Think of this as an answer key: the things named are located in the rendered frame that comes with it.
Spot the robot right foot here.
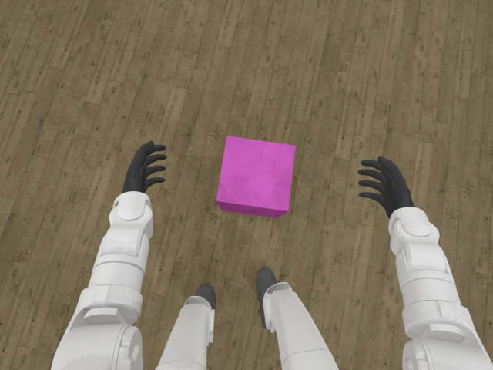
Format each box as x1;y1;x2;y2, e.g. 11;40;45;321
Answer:
256;268;277;331

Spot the left robot forearm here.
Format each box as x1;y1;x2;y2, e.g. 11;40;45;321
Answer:
51;191;153;370

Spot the right robot forearm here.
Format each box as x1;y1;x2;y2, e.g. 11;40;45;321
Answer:
388;207;493;368

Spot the robot right hand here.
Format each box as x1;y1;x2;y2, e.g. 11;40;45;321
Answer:
358;156;414;219

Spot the robot left thigh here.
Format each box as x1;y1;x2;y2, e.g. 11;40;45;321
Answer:
155;304;215;370

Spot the robot left hand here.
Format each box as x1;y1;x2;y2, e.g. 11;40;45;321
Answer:
122;141;167;193

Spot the right robot upper arm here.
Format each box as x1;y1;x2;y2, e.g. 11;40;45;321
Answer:
402;338;493;370

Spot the carton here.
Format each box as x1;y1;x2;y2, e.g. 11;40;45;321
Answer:
216;136;296;218

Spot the left robot upper arm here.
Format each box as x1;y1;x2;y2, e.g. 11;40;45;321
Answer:
53;323;143;370

